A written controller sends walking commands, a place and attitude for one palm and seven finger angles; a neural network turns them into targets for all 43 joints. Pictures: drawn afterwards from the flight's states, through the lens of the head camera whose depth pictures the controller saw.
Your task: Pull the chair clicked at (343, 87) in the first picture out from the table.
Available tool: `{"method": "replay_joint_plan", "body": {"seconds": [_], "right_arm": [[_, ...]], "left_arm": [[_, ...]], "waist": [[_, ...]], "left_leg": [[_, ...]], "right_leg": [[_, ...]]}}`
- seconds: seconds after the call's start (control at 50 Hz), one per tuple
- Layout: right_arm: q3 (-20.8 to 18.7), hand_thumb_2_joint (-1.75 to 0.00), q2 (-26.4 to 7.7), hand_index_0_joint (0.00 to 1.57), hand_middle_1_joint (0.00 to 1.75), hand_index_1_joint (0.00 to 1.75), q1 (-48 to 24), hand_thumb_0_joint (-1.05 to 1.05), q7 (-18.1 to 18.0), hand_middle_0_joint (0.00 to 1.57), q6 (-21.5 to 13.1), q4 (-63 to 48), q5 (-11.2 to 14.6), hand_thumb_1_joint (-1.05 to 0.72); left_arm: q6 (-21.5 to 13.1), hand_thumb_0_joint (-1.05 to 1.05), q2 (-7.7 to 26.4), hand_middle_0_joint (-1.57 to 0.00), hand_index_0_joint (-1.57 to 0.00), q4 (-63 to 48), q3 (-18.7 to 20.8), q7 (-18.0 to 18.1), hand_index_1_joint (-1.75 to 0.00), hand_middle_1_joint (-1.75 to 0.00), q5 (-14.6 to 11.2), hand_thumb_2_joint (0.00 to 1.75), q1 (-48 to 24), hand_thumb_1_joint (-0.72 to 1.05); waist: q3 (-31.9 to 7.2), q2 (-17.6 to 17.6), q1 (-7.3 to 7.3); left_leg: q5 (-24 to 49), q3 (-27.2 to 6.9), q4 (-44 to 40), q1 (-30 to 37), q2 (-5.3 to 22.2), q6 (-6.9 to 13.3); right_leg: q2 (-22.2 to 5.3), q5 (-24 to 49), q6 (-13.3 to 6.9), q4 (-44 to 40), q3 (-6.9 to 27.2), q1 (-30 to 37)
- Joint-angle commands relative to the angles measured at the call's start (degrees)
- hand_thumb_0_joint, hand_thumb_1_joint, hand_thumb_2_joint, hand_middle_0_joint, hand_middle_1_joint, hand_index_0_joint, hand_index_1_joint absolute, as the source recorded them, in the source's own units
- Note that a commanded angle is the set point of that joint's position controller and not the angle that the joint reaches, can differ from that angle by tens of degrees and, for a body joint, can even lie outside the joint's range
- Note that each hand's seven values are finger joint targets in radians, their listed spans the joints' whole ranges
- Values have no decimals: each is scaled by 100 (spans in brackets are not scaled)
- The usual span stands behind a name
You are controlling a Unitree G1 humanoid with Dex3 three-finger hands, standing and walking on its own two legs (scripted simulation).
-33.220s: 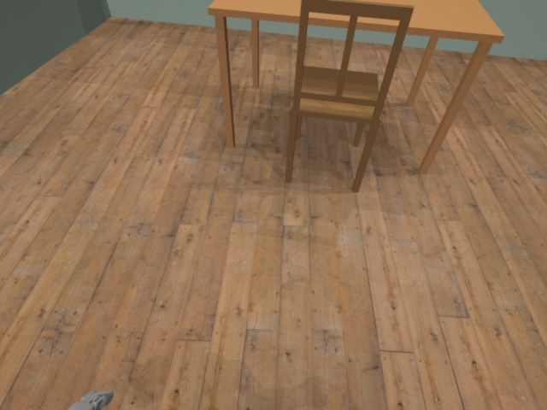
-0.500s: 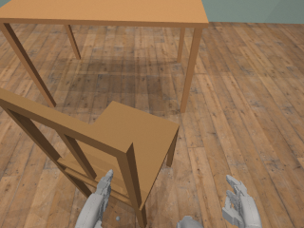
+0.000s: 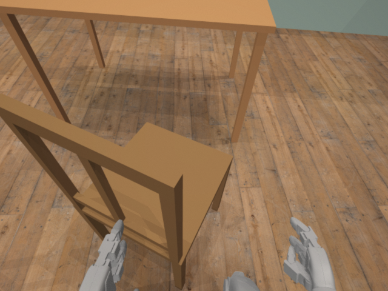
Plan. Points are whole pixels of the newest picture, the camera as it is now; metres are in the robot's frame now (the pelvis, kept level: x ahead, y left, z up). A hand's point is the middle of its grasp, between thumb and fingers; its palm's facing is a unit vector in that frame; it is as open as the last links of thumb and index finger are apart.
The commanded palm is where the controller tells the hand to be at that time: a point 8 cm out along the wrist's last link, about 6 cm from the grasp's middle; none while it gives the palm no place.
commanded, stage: draw the hand back to the body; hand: left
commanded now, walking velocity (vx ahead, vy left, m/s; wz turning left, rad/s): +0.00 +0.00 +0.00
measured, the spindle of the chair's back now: (105, 191) +0.32 +0.22 -0.01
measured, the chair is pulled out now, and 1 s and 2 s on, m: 0.57 0.57 0.57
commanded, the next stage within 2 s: step back with the hand held close in 1.46 s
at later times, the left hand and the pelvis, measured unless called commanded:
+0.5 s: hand (84, 255) +0.16 +0.17 +0.14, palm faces +0.18 -0.95 -0.27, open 16.8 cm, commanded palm +0.11 +0.22 +0.15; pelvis +0.00 -0.01 +0.02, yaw +0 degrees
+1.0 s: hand (10, 193) +0.20 +0.23 +0.22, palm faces +0.44 -0.81 -0.38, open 10.6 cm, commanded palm +0.15 +0.28 +0.25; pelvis +0.01 -0.01 +0.06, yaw +0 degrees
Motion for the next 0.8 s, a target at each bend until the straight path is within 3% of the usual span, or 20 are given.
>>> {"method": "replay_joint_plan", "body": {"seconds": [0.0, 0.08, 0.1, 0.12, 0.16, 0.2, 0.24, 0.26, 0.3, 0.36, 0.38, 0.4, 0.42, 0.44, 0.46, 0.52, 0.56, 0.62, 0.66, 0.78], "right_arm": [[-299, -90, -631, 20, 30, 30, -410, 0, 94, 20, -632, -727, 10, -90], [-368, -90, -636, 20, 30, 30, -665, 0, 289, 20, -624, -463, -58, -90], [-384, -90, -658, 20, 30, 30, -712, 0, 308, 20, -560, -515, -35, -90], [-380, -90, -685, 20, 30, 30, -762, 0, 305, 20, -480, -635, 1, -90], [-370, -90, -718, 20, 30, 30, -832, 0, 229, 20, -285, -832, 95, -90], [-311, -90, -682, 20, 30, 30, -839, 0, 105, 20, -126, -980, 167, -90], [-257, -90, -635, 20, 30, 30, -856, 0, -49, 20, -59, -1025, 203, -90], [-226, -90, -639, 20, 30, 30, -893, 0, -126, 20, -81, -989, 218, -90], [-186, -90, -597, 20, 30, 30, -750, 0, -202, 20, -193, -837, 230, -90], [-179, -90, -689, 20, 30, 30, -639, 0, -212, 20, -390, -571, 255, -90], [-314, -90, -693, 20, 30, 30, -325, 0, -423, 20, -114, -683, 74, -90], [-251, -90, -586, 20, 30, 30, -365, 0, -456, 20, -54, -796, 33, -90], [-250, -90, -607, 20, 30, 30, -356, 0, -456, 20, -33, -711, 41, -90], [-240, -90, -586, 20, 30, 30, -392, 0, -463, 20, 32, -638, 29, -90], [-261, -90, -594, 20, 30, 30, -435, 0, -501, 20, 112, -618, 54, -90], [-200, -90, -624, 20, 30, 30, -604, 0, -564, 20, 189, -561, 51, -90], [-167, -90, -670, 20, 30, 30, -715, 0, -614, 20, 146, -490, 55, -90], [-113, -90, -672, 20, 30, 30, -693, 0, -630, 20, -27, -377, 28, -90], [-100, -90, -706, 20, 30, 30, -764, 0, -616, 20, -140, -253, 44, -90], [-83, -90, -686, 20, 30, 30, -852, 0, -494, 20, -311, 113, 41, -90]], "left_arm": [[-1578, 0, -15, 0, 0, -2030, -32, -47, 0, 0, -386, 20, 325, -55], [-2432, 0, 174, 0, 0, -1605, 1, -162, 0, 0, -92, 20, 204, -55], [-2371, 0, 278, 0, 0, -1390, 93, -211, 0, 0, -13, 20, 414, -55], [-2195, 0, 330, 0, 0, -1412, 153, -263, 0, 0, 22, 20, 558, -55], [-1654, 0, 604, 0, 0, -1491, 494, -327, 0, 0, 6, 20, 635, -55], [-1213, 0, 828, 0, 0, -1961, 868, -348, 0, 0, -216, 20, 399, -55], [-1031, 0, 941, 0, 0, -2378, 1264, -270, 0, 0, -524, 20, 181, -55], [-1046, 0, 1028, 0, 0, -2537, 1462, -205, 0, 0, -682, 20, 16, -55], [-1207, 0, 860, -1, -1, -2602, 1535, -167, -2, -2, -987, 24, -46, -48], [-1456, 0, 875, -2, -2, -2344, 1604, -279, -4, -4, -1148, 29, -219, -37], [-723, 0, 1950, -3, -3, -2260, 1983, 443, -5, -5, -77, 31, 122, -33], [-403, 0, 1236, -4, -4, -2467, 1567, 687, -5, -5, -10, 32, 266, -30], [-270, 0, 1126, -4, -4, -2328, 1477, 807, -6, -6, 36, 34, 139, -26], [-149, 0, 975, -4, -4, -2110, 1404, 874, -7, -7, 91, 36, 173, -22], [-35, 0, 1118, -5, -5, -1943, 1584, 965, -8, -8, 138, 37, 136, -19], [5, 0, 1426, -7, -7, -1914, 1862, 1124, -10, -10, 162, 43, -222, -8], [-1, 0, 1734, -7, -7, -1927, 2152, 1243, -11, -11, 191, 46, -534, -1], [-80, 0, 1774, -9, -9, -2274, 2191, 1296, -14, -14, 177, 51, -878, 10], [-83, 0, 2001, -10, -10, -2288, 2442, 1346, -15, -15, 203, 55, -1079, 17], [-165, 0, 1886, -13, -13, -1690, 2699, 1293, -19, -19, 141, 65, -1465, 39]], "waist": [[-712, 455, 60], [-337, 299, -57], [-304, 165, -43], [-331, 258, 2], [-426, 191, 79], [-597, 23, 97], [-692, -207, 141], [-723, -183, 152], [-656, -204, 116], [-557, -239, 27], [-886, 246, 283], [-509, 368, 148], [-308, 243, 62], [-57, 320, 80], [-16, 23, 104], [139, -147, 140], [267, -113, 185], [212, 336, 220], [243, 391, 268], [867, 337, 289]], "left_leg": [[2299, -18, -970, -764, -159, -200], [2019, -30, -577, -1322, -79, -175], [1780, -28, -669, -1369, -52, -165], [1567, 8, -786, -1351, -56, -138], [1242, 37, -1028, -1235, -82, -67], [1081, 63, -1148, -1098, -116, -5], [1107, 86, -1209, -1009, -119, 16], [1191, 85, -1187, -936, -123, 17], [1520, 68, -1231, -741, -117, 0], [1891, 44, -1260, -554, -96, -21], [2011, 180, -1675, -307, 75, -57], [2063, 198, -1833, -267, 31, -86], [2076, 152, -1901, -270, 54, -118], [2033, 203, -1972, -224, 85, -95], [2060, 212, -2002, -178, 89, -56], [1650, 252, -2284, 118, 73, 3], [1528, 242, -2482, 270, 76, 29], [1682, 229, -2777, 675, 71, 32], [1828, 210, -2914, 829, 78, 17], [2071, 228, -3369, 1155, 122, -27]], "right_leg": [[320, 524, -184, -353, -178, 1575], [282, 334, -201, 2, -150, 1008], [270, 101, -203, -57, -140, 1021], [240, -91, -199, -175, -95, 1139], [225, -444, -181, -472, -13, 1486], [197, -654, -130, -717, 68, 1854], [216, -687, -92, -860, 60, 2071], [244, -608, -97, -930, 88, 2143], [280, -164, -88, -1024, 21, 2283], [304, 322, -69, -1143, -15, 2394], [137, 448, -119, -1161, 280, 2885], [90, 531, -80, -1325, 96, 2877], [85, 512, -67, -1409, 28, 2850], [94, 450, -66, -1526, 11, 2825], [116, 483, -72, -1683, 15, 2916], [82, -24, -58, -2013, 77, 3142], [81, -249, -68, -2231, 110, 3273], [84, -14, -82, -2344, 70, 3561], [117, 136, -96, -2488, 85, 3732], [150, 348, -91, -2853, 54, 3967]]}}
